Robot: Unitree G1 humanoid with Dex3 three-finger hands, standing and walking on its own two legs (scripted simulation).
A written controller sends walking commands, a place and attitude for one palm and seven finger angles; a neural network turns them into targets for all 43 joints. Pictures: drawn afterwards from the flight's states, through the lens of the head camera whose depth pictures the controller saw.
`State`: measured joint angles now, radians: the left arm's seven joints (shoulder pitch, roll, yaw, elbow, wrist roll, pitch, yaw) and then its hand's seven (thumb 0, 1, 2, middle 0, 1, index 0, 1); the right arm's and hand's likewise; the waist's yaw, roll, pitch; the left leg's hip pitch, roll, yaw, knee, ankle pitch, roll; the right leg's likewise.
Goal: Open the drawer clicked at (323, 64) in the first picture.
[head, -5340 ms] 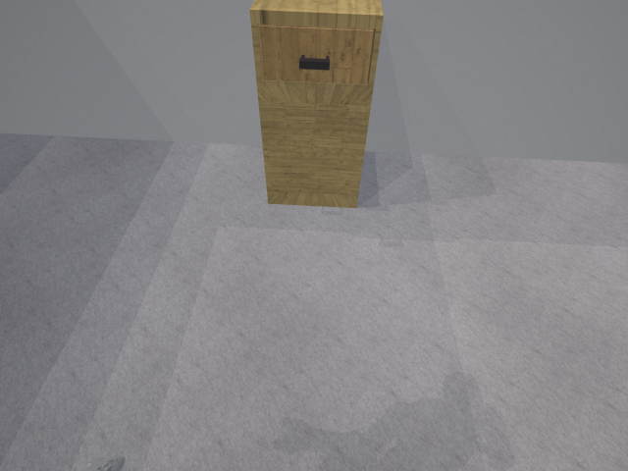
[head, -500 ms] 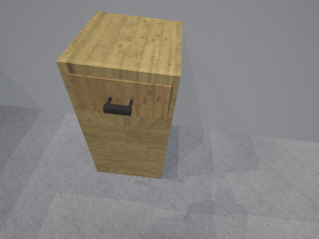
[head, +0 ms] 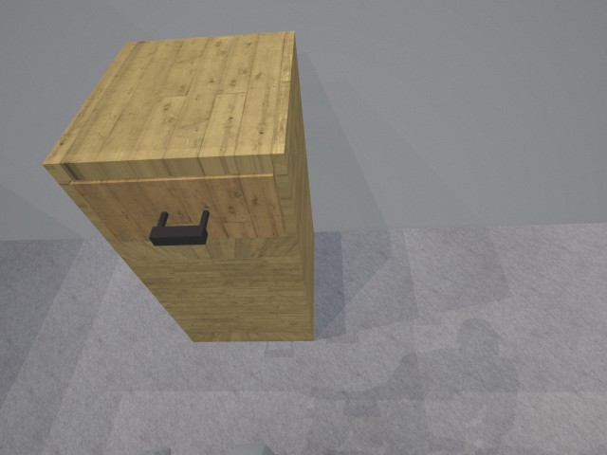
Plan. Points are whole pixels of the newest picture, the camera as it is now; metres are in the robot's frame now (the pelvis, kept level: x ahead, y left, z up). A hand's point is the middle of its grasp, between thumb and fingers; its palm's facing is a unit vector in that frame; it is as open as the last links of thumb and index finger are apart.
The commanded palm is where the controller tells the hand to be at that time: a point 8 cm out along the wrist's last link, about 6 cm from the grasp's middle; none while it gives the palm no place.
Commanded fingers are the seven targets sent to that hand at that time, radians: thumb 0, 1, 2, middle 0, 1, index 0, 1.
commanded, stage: come to a stop and stand still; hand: left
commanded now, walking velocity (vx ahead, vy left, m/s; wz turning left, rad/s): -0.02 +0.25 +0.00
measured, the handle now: (181, 226) +0.51 +0.27 -0.06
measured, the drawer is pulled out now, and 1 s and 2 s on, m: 0.01 0.01 0.01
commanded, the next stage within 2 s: look again from close up in 0.80 s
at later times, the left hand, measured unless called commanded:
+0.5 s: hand out of the picture -0.05 +0.22 -0.17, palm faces +0.12 -0.97 -0.23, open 7.4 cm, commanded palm none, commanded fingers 0.00 0.90 0.90 -0.20 -0.30 -0.20 -0.30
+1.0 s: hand out of the picture -0.05 +0.19 -0.17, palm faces +0.03 -0.99 -0.16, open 7.3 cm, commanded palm none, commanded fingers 0.00 0.90 0.90 -0.20 -0.30 -0.20 -0.30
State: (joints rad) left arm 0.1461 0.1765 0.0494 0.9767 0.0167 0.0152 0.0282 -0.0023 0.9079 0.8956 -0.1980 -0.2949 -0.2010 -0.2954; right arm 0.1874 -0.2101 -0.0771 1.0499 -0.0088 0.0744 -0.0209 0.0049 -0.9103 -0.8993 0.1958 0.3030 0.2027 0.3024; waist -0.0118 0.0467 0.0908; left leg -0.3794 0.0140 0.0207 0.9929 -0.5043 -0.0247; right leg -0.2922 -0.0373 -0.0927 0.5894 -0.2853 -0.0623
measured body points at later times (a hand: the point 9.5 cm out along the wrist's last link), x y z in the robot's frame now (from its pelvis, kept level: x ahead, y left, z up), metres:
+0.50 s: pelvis -0.04 +0.02 +0.01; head -0.04 +0.03 +0.46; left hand -0.06 +0.27 -0.15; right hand +0.00 -0.21 -0.15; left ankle -0.08 +0.15 -0.74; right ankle +0.02 -0.08 -0.73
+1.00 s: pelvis -0.03 +0.04 +0.00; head -0.01 +0.04 +0.45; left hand -0.05 +0.24 -0.16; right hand -0.05 -0.17 -0.16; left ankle -0.08 +0.15 -0.73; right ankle -0.01 -0.08 -0.73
